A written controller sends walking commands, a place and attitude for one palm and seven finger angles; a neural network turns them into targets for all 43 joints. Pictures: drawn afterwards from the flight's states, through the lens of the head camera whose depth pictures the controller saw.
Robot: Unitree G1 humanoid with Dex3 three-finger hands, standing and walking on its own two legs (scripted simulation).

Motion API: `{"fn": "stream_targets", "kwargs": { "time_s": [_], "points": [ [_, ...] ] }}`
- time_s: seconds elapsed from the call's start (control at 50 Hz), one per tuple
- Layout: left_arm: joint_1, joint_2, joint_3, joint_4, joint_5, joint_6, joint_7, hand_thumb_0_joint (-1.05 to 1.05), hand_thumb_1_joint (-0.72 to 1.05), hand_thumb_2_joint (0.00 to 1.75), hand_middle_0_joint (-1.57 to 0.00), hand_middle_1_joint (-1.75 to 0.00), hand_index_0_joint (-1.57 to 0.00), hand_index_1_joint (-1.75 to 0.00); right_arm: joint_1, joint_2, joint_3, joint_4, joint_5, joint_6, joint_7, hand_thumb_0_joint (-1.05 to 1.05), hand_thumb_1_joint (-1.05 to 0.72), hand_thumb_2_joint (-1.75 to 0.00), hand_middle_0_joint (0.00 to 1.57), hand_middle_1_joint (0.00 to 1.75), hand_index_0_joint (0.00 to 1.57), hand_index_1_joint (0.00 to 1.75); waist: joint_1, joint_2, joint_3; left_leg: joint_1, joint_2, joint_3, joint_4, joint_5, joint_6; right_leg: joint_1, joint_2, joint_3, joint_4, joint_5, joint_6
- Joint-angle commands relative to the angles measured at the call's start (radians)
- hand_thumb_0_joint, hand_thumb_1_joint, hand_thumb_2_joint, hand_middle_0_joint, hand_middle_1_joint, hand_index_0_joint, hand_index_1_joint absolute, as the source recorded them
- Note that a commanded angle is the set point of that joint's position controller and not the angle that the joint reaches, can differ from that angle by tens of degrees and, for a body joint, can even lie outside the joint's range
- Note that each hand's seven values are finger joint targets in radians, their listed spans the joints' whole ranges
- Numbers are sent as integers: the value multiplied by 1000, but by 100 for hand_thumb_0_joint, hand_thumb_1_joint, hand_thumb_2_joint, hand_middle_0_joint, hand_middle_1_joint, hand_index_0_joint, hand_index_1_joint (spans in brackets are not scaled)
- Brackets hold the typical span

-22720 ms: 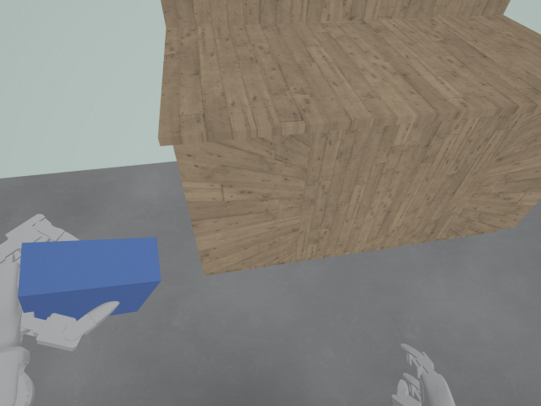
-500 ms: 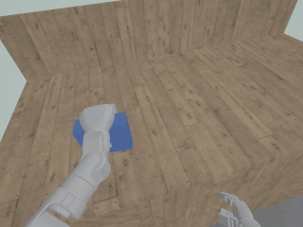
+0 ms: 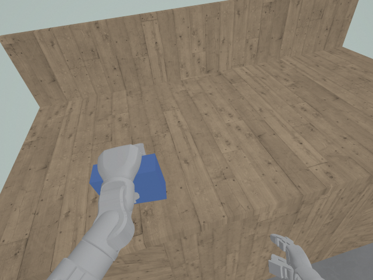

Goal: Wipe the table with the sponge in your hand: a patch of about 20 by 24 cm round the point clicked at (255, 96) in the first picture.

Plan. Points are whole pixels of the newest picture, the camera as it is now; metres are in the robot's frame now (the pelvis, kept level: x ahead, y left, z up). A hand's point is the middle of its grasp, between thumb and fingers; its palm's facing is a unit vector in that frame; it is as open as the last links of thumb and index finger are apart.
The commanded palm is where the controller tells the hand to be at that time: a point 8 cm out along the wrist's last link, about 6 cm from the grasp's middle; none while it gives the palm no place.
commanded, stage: wipe back along the third lane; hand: left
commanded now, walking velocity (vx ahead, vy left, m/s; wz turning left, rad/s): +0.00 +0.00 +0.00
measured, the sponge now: (134, 187) +0.31 +0.18 +0.05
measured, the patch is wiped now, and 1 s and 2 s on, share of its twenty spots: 1.00 1.00 1.00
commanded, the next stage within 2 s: slide back across to the middle lane in 0.18 s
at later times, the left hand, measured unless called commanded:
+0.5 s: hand (122, 189) +0.27 +0.17 +0.11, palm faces +0.17 -0.22 -0.96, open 9.2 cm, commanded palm +0.21 +0.18 +0.14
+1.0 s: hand (94, 205) +0.22 +0.22 +0.11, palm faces +0.14 -0.18 -0.97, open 9.2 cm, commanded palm +0.18 +0.22 +0.15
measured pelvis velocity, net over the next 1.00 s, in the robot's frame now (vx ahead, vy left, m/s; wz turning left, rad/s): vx -0.02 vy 0.00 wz -0.02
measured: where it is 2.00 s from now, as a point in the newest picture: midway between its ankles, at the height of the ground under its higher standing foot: outside the picture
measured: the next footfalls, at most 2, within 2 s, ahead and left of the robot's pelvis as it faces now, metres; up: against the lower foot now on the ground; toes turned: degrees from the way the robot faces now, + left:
none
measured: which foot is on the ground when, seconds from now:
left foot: down 0.00-1.00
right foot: down 0.00-1.00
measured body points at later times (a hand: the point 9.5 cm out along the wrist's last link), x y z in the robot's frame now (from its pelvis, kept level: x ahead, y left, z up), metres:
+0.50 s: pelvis +0.00 +0.00 +0.00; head -0.05 -0.04 +0.45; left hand +0.25 +0.18 +0.16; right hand +0.22 -0.20 -0.09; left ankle +0.03 +0.17 -0.73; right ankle -0.03 -0.11 -0.73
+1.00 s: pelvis -0.02 +0.00 +0.00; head -0.07 -0.04 +0.45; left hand +0.21 +0.22 +0.16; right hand +0.22 -0.20 -0.07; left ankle +0.03 +0.17 -0.73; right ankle -0.03 -0.11 -0.73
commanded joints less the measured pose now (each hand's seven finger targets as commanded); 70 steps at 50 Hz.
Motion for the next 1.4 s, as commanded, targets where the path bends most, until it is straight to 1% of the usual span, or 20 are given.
{"fn": "stream_targets", "kwargs": {
  "time_s": [0.0,0.18,0.34,0.36,0.38,0.46,0.48,0.66,0.72,0.76,0.8,0.86,0.9,1.02,1.06,1.08,1.16,1.22,1.26,1.38],
  "points": [
    [-29,-15,13,-117,-63,5,-26,0,10,130,-120,-160,-120,-160,-301,-71,-41,-234,12,-83,12,0,-90,-90,20,30,20,30,14,-224,-102,113,-78,67,-20,179,85,-24,31,-35,-130,309,-31],
    [69,-37,-20,-254,-69,-20,-15,0,10,130,-120,-160,-120,-160,-311,-68,-45,-253,8,-74,27,0,-90,-90,20,30,20,30,13,-214,-77,124,-72,65,-20,185,90,-29,36,-29,-130,312,-35],
    [112,47,70,-325,-66,-46,8,0,10,130,-120,-160,-120,-160,-303,-68,-47,-249,1,-72,11,0,-90,-90,20,30,20,30,29,-171,-99,143,-72,60,-20,215,86,-8,35,-11,-124,339,-41],
    [133,116,139,-338,-65,-49,18,0,10,130,-120,-160,-120,-160,-304,-76,-51,-247,-3,-73,8,0,-90,-90,20,30,20,30,36,-172,-95,140,-68,52,-22,207,83,-5,39,6,-123,325,-47],
    [142,64,91,-374,-67,-49,15,0,10,130,-120,-160,-120,-160,-305,-66,-46,-263,-2,-75,9,0,-90,-90,20,30,20,30,34,-164,-114,144,-73,60,-16,228,88,7,36,-12,-116,358,-44],
    [195,186,213,-413,-79,-59,22,0,10,130,-120,-160,-120,-160,-293,-79,-47,-256,-8,-73,-4,0,-90,-90,20,30,20,30,37,-171,-68,135,-67,50,-24,203,83,-8,40,24,-135,315,-45],
    [171,118,149,-441,-78,-59,17,0,10,130,-120,-160,-120,-160,-294,-67,-40,-270,-7,-75,-5,0,-90,-90,20,30,20,30,27,-145,-69,136,-68,57,-25,200,86,-17,38,1,-135,300,-42],
    [183,238,260,-502,-77,-84,15,0,10,130,-120,-160,-120,-160,-282,-79,-40,-267,-17,-105,-32,0,-90,-90,20,30,20,30,37,-113,-52,161,-69,40,-41,175,86,-31,40,42,-161,234,-53],
    [215,180,211,-479,-80,-93,4,0,10,130,-120,-160,-120,-160,-279,-73,-41,-263,-17,-117,-34,0,-90,-90,20,30,20,30,33,-115,-36,161,-69,40,-46,166,85,-44,42,13,-171,202,-48],
    [205,264,284,-487,-73,-101,7,0,10,130,-120,-160,-120,-160,-279,-81,-41,-263,-19,-127,-41,0,-90,-90,20,30,20,30,43,-130,-40,161,-70,34,-50,144,87,-41,39,43,-179,169,-53],
    [162,211,231,-464,-64,-108,2,0,10,130,-120,-160,-120,-160,-279,-72,-36,-260,-17,-137,-46,0,-90,-90,20,30,20,30,31,-123,-41,163,-73,39,-51,137,86,-55,38,27,-184,149,-46],
    [151,297,310,-435,-56,-116,4,0,10,130,-120,-160,-120,-160,-276,-85,-38,-248,-21,-146,-56,0,-90,-90,20,30,20,30,41,-126,-24,160,-74,31,-60,109,85,-58,39,53,-197,105,-53],
    [192,236,267,-430,-57,-123,0,0,10,130,-120,-160,-120,-160,-274,-74,-36,-254,-19,-156,-54,0,-90,-90,20,30,20,30,44,-113,-45,161,-78,35,-59,131,83,-43,39,27,-187,134,-49],
    [224,249,287,-391,-64,-130,-8,0,10,130,-120,-160,-120,-160,-268,-84,-39,-243,-24,-161,-59,0,-90,-90,20,30,20,30,44,-131,-2,149,-79,36,-62,114,85,-54,40,24,-203,129,-44],
    [141,297,318,-389,-50,-135,-4,0,10,130,-120,-160,-120,-160,-271,-90,-37,-237,-25,-166,-64,0,-90,-90,20,30,20,30,37,-113,-2,151,-78,30,-73,92,81,-61,41,47,-206,99,-52],
    [107,234,257,-380,-49,-136,-8,0,10,130,-120,-160,-120,-160,-268,-82,-34,-242,-22,-170,-67,0,-90,-90,20,30,20,30,30,-97,-7,151,-81,39,-70,86,85,-66,38,19,-206,95,-47],
    [17,275,276,-290,-28,-145,-10,0,10,130,-120,-160,-120,-160,-265,-90,-33,-215,-22,-181,-80,0,-90,-90,20,30,20,30,26,-112,11,151,-81,32,-90,42,81,-84,40,35,-219,42,-52],
    [-14,214,223,-201,-17,-145,-14,0,10,130,-120,-160,-120,-160,-257,-85,-33,-203,-22,-188,-85,0,-90,-90,20,30,20,30,28,-123,-5,148,-85,36,-92,49,82,-76,41,2,-211,64,-49],
    [-87,286,280,-168,-11,-144,-9,0,10,130,-120,-160,-120,-160,-257,-94,-33,-195,-21,-189,-93,0,-90,-90,20,30,20,30,28,-142,-8,142,-86,33,-103,15,80,-77,39,24,-220,21,-52],
    [-121,205,233,-106,-33,-178,-14,0,10,130,-120,-160,-120,-160,-236,-90,-34,-201,-19,-197,-93,0,-90,-90,20,30,20,30,22,-141,-59,139,-90,39,-91,60,80,-49,37,-11,-201,103,-47]
  ]
}}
